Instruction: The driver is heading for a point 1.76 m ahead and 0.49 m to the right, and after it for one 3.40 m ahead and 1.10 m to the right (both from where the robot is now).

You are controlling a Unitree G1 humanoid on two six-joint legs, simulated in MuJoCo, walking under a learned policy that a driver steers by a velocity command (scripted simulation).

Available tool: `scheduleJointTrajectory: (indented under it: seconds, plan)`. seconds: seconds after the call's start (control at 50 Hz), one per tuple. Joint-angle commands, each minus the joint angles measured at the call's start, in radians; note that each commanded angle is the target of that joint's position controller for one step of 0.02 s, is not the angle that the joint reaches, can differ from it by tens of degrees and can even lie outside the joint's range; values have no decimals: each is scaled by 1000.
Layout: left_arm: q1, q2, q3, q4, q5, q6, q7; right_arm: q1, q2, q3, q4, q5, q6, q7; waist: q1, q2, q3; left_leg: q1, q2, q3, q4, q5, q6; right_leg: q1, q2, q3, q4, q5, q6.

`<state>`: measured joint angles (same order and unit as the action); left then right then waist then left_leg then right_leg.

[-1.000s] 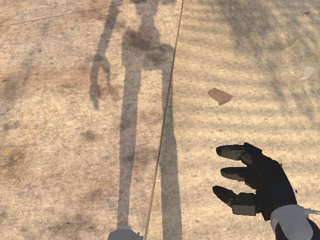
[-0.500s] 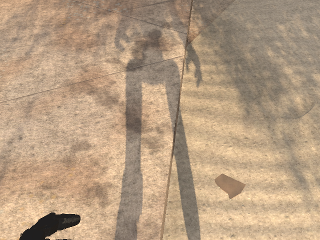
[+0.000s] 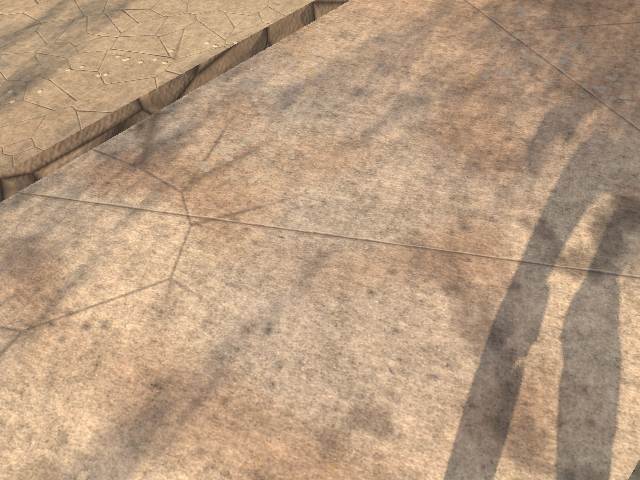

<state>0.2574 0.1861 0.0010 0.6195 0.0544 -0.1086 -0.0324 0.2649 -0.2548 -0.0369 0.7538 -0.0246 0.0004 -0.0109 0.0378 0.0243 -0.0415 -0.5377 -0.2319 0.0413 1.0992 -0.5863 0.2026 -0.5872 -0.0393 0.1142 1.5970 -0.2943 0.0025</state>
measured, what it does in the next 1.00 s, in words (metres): climbs, turning right: right foot, then left foot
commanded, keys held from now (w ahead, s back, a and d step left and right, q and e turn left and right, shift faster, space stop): w+q+shift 0.08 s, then w+e+shift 0.92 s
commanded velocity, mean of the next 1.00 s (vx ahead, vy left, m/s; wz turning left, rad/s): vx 1.00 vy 0.00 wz -0.38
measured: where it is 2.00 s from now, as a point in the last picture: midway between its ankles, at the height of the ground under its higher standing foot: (534, 107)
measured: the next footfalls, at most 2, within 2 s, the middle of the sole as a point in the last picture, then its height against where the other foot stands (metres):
right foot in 0.24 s outside the picture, level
left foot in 0.62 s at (330, 328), level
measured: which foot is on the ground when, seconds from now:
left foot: down 0.00-0.22, up 0.24-0.60, down 0.62-1.00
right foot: up 0.00-0.22, down 0.24-0.60, up 0.62-1.00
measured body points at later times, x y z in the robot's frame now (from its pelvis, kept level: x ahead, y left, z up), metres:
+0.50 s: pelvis +0.52 -0.06 +0.09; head +0.54 -0.07 +0.54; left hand +0.39 +0.18 -0.03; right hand +0.83 -0.21 +0.08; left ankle +0.68 +0.08 -0.59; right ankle +0.40 -0.15 -0.65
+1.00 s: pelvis +1.00 -0.12 +0.05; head +1.03 -0.14 +0.50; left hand +1.36 -0.04 +0.03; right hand +0.81 -0.35 -0.07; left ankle +0.82 +0.08 -0.64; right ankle +1.15 -0.25 -0.62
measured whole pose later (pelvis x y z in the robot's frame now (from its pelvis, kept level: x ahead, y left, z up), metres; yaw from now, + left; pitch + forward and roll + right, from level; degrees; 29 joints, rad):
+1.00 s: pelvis +1.00 -0.12 +0.05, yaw -26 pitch +2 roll +2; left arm -0.07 0.33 0.04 0.57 0.03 -0.01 -0.09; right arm 0.52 -0.31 -0.06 0.90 -0.02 -0.10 -0.01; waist -0.08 -0.02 0.03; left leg 0.24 0.02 0.29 0.30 -0.46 -0.06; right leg -0.74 -0.01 -0.13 0.78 -0.04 -0.16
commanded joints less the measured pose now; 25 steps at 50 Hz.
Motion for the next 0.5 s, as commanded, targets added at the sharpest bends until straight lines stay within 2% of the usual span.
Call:
scheduleJointTrajectory:
  seconds: [0.02,0.04,0.06,0.08,0.1,0.12,0.14,0.16,0.18,0.2,0.22,0.24,0.26,0.28,0.3,0.32,0.34,0.36,0.38,0.42,0.46,0.48,0.5]
  plan:
    - [-29,94,7,-155,8,32,18,-67,-131,-39,-59,-13,-59,-17,60,-72,145,-2,216,-551,-685,338,135,-265,4,-46,-168,-243,26]
    - [-82,108,7,-184,2,42,25,-72,-134,-37,-49,-13,-70,-18,44,-21,171,-45,194,-517,-702,366,153,-257,0,-67,-219,-262,31]
    - [-148,125,5,-215,-8,42,28,-96,-148,-39,-49,-6,-79,-17,37,-18,190,-89,185,-475,-761,304,147,-209,-20,-75,-368,-266,26]
    - [-146,160,2,-227,-11,47,21,-133,-166,-48,-75,2,-84,-12,51,-40,162,-191,155,-420,-821,274,138,20,-37,-102,-621,-135,37]
    - [-84,99,-9,-188,-32,45,9,-103,-154,-50,-60,7,-90,-9,32,-62,59,-243,100,-314,-865,317,113,332,-12,-159,-759,136,45]
    - [-40,79,-7,-167,-56,32,5,-63,-160,-53,-44,19,-111,-2,21,-15,-10,-196,149,-346,-888,473,104,513,-6,-151,-789,370,36]
    - [16,115,10,-125,-57,32,7,-43,-205,-66,-33,17,-123,8,35,-25,-73,3,155,-314,-839,701,80,531,28,-153,-845,366,15]
    - [79,160,33,-90,-51,32,8,-21,-259,-82,-34,4,-129,18,59,-29,-131,200,160,-288,-725,977,62,536,73,-197,-895,292,-2]
    - [194,202,58,-51,-65,34,12,-51,-291,-90,-48,-12,-130,25,146,19,-179,331,181,-267,-558,1180,31,582,94,-239,-957,260,-9]
    - [345,237,85,3,-71,39,30,-107,-264,-91,-62,-14,-125,31,250,32,-215,392,179,-209,-276,1304,-33,668,73,-257,-1083,348,-36]
    - [452,292,108,52,-60,53,46,-196,-192,-77,-92,-21,-118,31,323,-54,-204,286,97,-172,160,901,-87,757,16,-199,-1124,307,-88]
    - [485,227,82,113,-24,60,34,-224,-13,-26,-146,-43,-123,32,237,-221,-113,-35,7,-178,472,166,-87,853,-48,-28,-993,358,-70]
    - [281,261,79,50,29,42,28,102,33,-2,-203,38,-127,29,-39,-389,-191,-260,-6,-279,547,145,-99,949,-268,577,-1185,230,-242]
    - [133,208,91,6,8,42,20,92,-36,9,-163,8,-117,15,-39,-198,-150,-291,126,-193,523,246,-92,825,-298,715,-1347,-151,-329]
    - [118,167,84,21,-19,37,16,-30,-85,2,-184,-20,-110,16,-27,-56,-23,-276,190,-163,441,294,-108,665,-261,650,-1394,-228,-315]
    - [137,162,79,49,-24,26,11,-129,-99,2,-210,-37,-107,20,-17,14,34,-256,223,-159,340,305,-121,565,-207,543,-1385,-170,-273]
    - [199,152,72,87,-28,13,14,-190,-101,5,-231,-46,-100,28,-5,45,73,-241,245,-151,261,302,-137,500,-151,429,-1379,-60,-244]
    - [244,146,67,121,-27,4,19,-200,-86,15,-247,-47,-89,40,-14,-5,104,-252,262,-141,186,291,-152,468,-127,394,-1398,-20,-246]
    - [271,144,64,143,-28,-2,20,-218,-79,26,-258,-45,-83,46,-16,-28,126,-273,280,-125,112,281,-164,458,-112,372,-1419,37,-249]
    - [267,167,73,150,-30,-1,22,-300,-69,44,-294,-36,-90,59,-7,-47,141,-235,282,-72,-89,378,-185,396,-80,309,-1478,164,-257]
    - [238,185,80,150,-46,6,23,-378,-42,63,-318,-20,-99,70,0,-57,139,-63,256,-38,-326,536,-202,293,-30,223,-1501,280,-228]
    - [244,208,86,160,-57,6,20,-404,-28,68,-317,-13,-99,70,15,-68,124,37,231,-12,-391,591,-203,264,-27,207,-1515,346,-220]
    - [252,226,91,169,-63,5,16,-415,-31,67,-314,-9,-98,65,21,-77,111,105,217,-1,-430,624,-200,269,-36,206,-1511,408,-214]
